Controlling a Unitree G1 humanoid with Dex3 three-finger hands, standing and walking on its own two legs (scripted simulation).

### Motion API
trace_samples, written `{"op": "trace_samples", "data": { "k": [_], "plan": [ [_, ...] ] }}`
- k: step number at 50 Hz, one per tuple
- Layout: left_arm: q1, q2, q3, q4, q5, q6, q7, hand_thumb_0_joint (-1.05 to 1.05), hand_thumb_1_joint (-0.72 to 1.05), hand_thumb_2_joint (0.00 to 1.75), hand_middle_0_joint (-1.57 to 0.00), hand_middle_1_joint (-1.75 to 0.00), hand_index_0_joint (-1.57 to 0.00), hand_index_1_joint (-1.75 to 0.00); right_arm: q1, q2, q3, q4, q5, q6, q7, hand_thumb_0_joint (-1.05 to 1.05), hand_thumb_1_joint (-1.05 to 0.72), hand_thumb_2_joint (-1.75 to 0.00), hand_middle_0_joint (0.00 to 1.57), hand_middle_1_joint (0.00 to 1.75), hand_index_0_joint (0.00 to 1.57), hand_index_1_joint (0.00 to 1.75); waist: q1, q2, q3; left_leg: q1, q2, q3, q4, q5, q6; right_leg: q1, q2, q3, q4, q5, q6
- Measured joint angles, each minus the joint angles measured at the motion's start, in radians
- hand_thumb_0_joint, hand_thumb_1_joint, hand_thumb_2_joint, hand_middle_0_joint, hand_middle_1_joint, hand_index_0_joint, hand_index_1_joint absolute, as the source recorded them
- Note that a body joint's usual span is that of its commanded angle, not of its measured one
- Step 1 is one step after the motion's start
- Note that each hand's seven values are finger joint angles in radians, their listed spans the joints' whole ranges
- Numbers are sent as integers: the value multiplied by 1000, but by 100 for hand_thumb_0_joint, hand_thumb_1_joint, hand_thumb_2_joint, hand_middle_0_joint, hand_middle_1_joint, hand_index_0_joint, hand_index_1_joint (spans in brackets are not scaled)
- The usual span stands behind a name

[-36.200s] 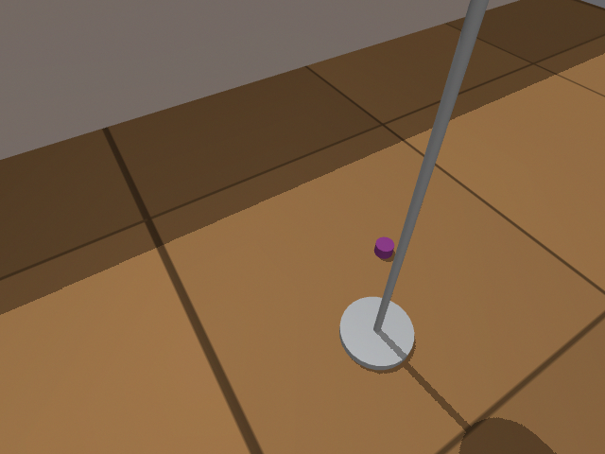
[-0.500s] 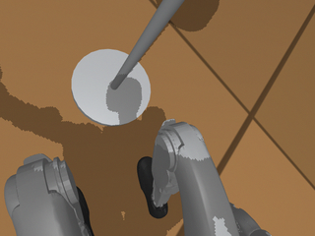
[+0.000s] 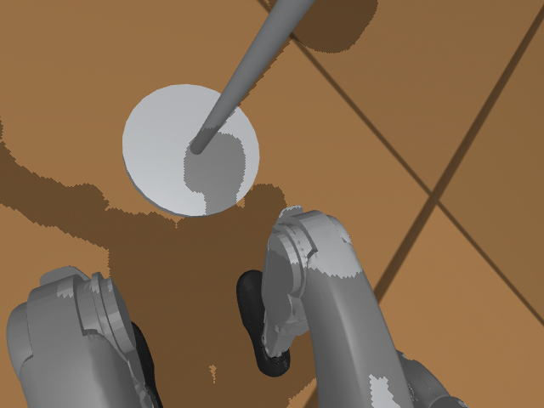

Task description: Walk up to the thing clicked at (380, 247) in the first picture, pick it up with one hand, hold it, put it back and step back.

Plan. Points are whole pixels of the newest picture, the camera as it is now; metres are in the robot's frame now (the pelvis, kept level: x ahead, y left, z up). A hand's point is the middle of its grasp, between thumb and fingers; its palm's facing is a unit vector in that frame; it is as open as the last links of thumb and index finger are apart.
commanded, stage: rise first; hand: left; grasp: from above
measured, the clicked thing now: out of the picture +0.51 +0.36 -0.29
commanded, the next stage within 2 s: approach in 0.60 s
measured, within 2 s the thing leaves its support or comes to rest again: neither
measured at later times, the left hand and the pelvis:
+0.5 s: hand out of the picture +0.46 +0.38 -0.17, palm faces -0.48 -0.12 -0.87, open 14.3 cm; pelvis +0.00 +0.00 +0.00, yaw +0 degrees
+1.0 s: hand out of the picture +0.49 +0.35 -0.18, palm faces -0.46 -0.10 -0.88, open 14.2 cm; pelvis +0.00 +0.00 +0.00, yaw +0 degrees
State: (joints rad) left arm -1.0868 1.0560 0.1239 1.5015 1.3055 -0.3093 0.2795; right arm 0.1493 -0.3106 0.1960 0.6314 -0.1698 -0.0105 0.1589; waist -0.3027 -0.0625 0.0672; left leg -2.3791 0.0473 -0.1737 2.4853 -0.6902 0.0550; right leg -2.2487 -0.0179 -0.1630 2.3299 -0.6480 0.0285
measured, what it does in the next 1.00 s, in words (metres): stands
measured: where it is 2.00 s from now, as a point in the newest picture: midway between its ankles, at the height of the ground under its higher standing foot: (208, 368)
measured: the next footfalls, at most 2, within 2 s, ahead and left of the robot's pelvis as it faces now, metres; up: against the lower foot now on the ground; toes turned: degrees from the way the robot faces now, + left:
none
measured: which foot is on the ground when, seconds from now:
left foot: down 0.00-1.00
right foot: down 0.00-1.00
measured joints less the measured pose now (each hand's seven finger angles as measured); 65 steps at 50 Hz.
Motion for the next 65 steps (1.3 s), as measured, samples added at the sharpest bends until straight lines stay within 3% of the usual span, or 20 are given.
{"op": "trace_samples", "data": {
  "k": [14,26,37,46,51,59,65],
  "plan": [
    [-8,1,14,-17,19,-3,10,0,-57,105,-9,-99,-6,-100,11,5,2,-7,-2,-3,-1,0,-89,-89,20,30,21,30,-7,-6,-2,-5,-5,-3,1,0,-4,-3,-2,-2,2,-2,-2],
    [-2,-3,-2,-10,-11,11,-24,0,-57,104,-9,-99,-6,-100,5,0,4,-8,3,-2,-3,0,-89,-89,20,30,21,30,-4,3,10,4,-1,2,-6,2,-1,1,2,2,-5,3,1],
    [-9,7,17,-23,16,-16,7,0,-57,104,-9,-99,-6,-100,8,-3,8,-11,-4,-1,-6,0,-89,-89,20,30,21,30,-7,-11,9,0,-6,-6,0,2,-7,1,-1,-4,0,0,-4],
    [-57,-13,-52,4,-6,23,-2,0,-57,103,-9,-102,-7,-103,8,2,0,-1,-4,-11,-5,0,-90,-89,20,30,21,30,-14,-4,0,-4,-4,6,-6,1,-5,-9,0,6,-1,-1,-2],
    [-96,-42,-84,17,-7,31,1,0,-55,101,-9,-104,-8,-104,11,6,11,-4,-4,-22,-8,0,-90,-89,20,30,21,30,-36,-9,8,-2,-2,6,-8,0,-8,-12,1,7,-1,0,-3],
    [-113,-46,-25,38,29,74,66,0,-54,100,-9,-105,-9,-104,32,-1,37,-32,2,-20,-11,0,-90,-89,20,30,21,30,-84,2,18,-5,4,-4,-8,-1,-14,-20,9,-1,-5,8,-9],
    [-85,-30,1,35,-15,136,51,0,-55,100,-9,-104,-8,-103,41,-12,48,-32,22,-6,-16,0,-90,-89,20,30,21,30,-78,29,16,-4,14,2,-15,2,-9,-28,17,5,-12,20,-6]
  ]
}}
